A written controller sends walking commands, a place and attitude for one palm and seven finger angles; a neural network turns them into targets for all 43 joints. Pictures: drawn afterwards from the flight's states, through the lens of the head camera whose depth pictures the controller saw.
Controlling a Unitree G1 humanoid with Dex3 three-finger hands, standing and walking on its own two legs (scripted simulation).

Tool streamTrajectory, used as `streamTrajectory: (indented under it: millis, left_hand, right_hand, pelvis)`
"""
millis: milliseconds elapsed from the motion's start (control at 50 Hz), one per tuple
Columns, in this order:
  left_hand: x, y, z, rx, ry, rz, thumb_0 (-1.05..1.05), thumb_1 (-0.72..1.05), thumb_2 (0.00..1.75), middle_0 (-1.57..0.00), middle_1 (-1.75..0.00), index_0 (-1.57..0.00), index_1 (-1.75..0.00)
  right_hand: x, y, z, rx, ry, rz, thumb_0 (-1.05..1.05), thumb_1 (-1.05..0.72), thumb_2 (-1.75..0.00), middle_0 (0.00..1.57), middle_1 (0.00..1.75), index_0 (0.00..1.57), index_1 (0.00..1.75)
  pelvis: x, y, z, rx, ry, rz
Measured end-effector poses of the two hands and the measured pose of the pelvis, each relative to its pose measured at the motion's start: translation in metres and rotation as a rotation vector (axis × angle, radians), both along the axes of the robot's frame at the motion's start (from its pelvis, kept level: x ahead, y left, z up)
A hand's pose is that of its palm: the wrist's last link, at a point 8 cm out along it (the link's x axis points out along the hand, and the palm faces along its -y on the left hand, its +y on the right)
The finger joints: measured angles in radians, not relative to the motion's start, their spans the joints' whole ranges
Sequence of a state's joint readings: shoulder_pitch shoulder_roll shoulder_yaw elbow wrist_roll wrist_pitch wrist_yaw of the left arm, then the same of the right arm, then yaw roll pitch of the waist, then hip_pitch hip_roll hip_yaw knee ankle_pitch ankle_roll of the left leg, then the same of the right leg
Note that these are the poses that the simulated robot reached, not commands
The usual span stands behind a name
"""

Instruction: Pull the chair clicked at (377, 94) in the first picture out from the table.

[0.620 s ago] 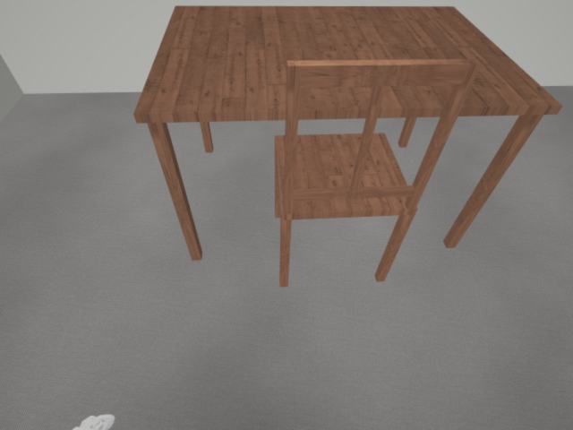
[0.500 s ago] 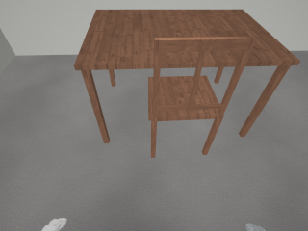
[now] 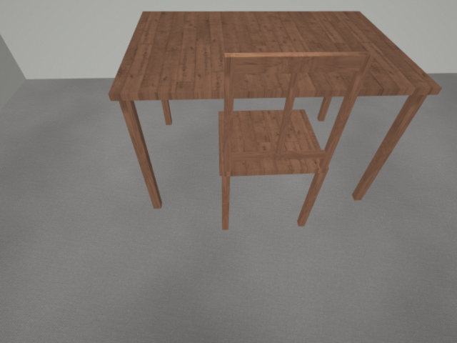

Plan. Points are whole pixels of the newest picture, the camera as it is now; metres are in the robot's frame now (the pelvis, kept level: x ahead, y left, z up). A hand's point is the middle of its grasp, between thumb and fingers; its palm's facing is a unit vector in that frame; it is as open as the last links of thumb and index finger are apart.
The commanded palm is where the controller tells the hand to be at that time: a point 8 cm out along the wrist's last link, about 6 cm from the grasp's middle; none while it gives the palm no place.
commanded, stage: stand and wait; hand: left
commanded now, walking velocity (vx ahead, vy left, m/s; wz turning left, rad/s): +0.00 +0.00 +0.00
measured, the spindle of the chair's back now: (286, 117) +0.81 -0.14 -0.08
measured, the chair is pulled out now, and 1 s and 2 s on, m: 0.00 0.00 0.00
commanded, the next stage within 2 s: look at it before walking up in 0.24 s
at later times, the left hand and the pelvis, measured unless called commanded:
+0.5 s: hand out of the picture +0.07 +0.23 -0.16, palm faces -0.02 -0.95 -0.31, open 7.4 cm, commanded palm none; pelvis -0.01 -0.01 +0.00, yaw +0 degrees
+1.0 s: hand out of the picture +0.06 +0.23 -0.16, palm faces -0.02 -0.95 -0.32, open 7.4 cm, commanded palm none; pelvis +0.00 -0.01 +0.00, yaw -1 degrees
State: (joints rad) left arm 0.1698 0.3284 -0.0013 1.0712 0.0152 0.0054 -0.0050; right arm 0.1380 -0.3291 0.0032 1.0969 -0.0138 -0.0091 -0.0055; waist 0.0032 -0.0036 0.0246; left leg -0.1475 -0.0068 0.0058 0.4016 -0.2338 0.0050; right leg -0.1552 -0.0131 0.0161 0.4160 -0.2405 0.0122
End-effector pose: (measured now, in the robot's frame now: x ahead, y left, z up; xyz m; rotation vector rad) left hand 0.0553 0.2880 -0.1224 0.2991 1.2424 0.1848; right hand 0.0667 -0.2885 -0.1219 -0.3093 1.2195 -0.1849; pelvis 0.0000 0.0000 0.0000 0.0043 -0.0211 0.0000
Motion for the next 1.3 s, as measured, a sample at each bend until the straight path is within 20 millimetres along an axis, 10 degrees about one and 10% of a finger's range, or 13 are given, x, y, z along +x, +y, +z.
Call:
streamTrajectory:
  millis: [1060,1300]
  left_hand:
    - [0.002,-0.01,0.0,-0.002,0.0,-0.003,0.01,0.9,0.9,-0.2,-0.3,-0.2,-0.3]
    - [-0.005,-0.056,-0.019,-0.03,0.074,-0.089,0.01,0.9,0.9,-0.2,-0.3,-0.2,-0.3]
  right_hand:
    - [-0.011,-0.004,0.0,0.003,-0.012,-0.037,0.01,-0.91,-0.9,0.2,0.3,0.21,0.3]
    - [-0.059,0.003,-0.037,0.11,-0.019,-0.193,0.01,-0.91,-0.9,0.2,0.3,0.21,0.3]
  pelvis:
    - [-0.005,-0.008,0.002,0.001,0.003,-0.04]
    - [-0.019,-0.028,-0.019,0.051,-0.013,-0.188]
